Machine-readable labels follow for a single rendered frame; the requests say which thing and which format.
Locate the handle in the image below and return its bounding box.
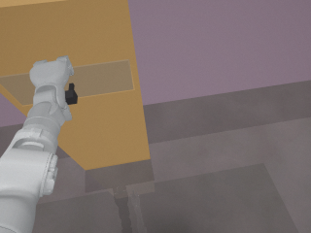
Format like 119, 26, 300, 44
65, 83, 78, 105

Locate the robot left hand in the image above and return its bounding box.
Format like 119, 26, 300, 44
29, 55, 75, 121

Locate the robot left forearm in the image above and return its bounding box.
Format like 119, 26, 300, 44
0, 82, 66, 168

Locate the cabinet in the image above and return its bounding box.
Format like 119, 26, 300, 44
0, 0, 151, 170

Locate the drawer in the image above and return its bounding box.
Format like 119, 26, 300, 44
0, 59, 134, 106

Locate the robot left upper arm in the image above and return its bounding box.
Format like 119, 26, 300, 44
0, 148, 58, 233

